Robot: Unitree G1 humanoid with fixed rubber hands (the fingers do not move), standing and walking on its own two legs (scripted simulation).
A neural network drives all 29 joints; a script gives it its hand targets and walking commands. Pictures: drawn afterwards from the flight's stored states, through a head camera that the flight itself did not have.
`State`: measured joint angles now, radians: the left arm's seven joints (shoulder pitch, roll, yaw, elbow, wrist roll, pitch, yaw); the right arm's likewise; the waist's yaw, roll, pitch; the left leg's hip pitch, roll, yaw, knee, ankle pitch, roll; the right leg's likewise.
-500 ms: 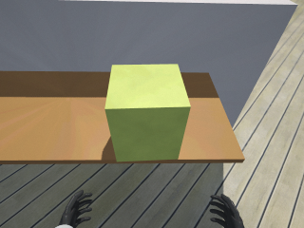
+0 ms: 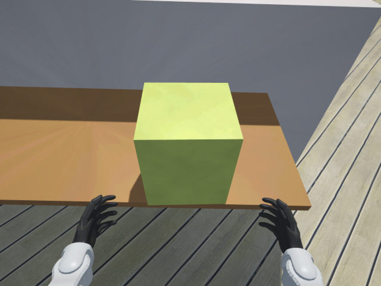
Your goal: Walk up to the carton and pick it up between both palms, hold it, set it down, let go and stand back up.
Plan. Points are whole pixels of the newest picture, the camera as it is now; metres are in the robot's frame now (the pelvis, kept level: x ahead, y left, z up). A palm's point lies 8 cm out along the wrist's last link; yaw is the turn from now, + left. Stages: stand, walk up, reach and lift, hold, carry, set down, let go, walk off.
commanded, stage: reach and lift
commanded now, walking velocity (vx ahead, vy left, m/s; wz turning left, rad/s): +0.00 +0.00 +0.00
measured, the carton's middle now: (186, 145) +0.46 +0.05 +0.04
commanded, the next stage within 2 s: none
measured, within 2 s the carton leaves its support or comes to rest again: neither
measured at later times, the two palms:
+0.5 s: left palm (86, 193) +0.29 +0.24 +0.06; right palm (280, 196) +0.31 -0.16 +0.06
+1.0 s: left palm (92, 144) +0.36 +0.24 +0.13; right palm (278, 149) +0.39 -0.15 +0.11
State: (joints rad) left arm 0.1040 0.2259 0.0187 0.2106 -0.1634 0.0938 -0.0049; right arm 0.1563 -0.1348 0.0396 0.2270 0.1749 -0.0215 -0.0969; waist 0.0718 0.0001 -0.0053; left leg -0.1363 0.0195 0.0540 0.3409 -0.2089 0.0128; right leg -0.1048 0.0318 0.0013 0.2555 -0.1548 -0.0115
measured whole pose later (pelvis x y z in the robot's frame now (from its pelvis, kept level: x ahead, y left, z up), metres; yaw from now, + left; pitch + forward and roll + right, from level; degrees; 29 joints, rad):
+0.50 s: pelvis +0.01 +0.01 +0.00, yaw +1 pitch -2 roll -1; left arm -0.09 0.22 0.08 0.13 -0.15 0.23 -0.01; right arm -0.06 -0.19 0.07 0.23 0.28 0.05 -0.17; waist 0.06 -0.02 0.03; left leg -0.06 0.01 0.04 0.32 -0.22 0.02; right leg -0.01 0.03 0.00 0.20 -0.16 0.00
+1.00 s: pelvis +0.00 +0.01 +0.00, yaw +1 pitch +1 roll -1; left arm -0.57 0.27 0.14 0.35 -0.19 0.46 0.00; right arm -0.57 -0.24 0.01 0.48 0.33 0.28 -0.21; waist 0.04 0.00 0.03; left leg -0.16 0.01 0.03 0.33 -0.19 0.02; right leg -0.11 0.02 -0.01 0.22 -0.13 0.00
